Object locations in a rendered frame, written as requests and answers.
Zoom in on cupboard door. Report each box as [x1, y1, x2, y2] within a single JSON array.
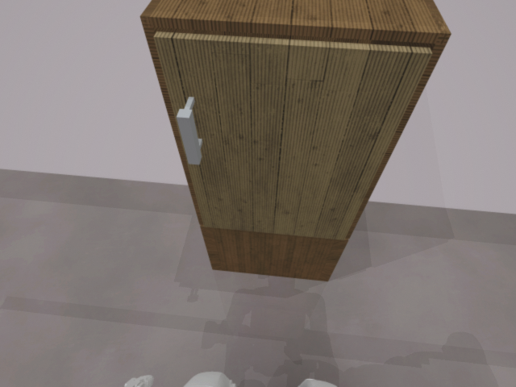
[[154, 31, 432, 240]]

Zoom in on handle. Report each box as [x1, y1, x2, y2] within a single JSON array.
[[177, 97, 202, 164]]

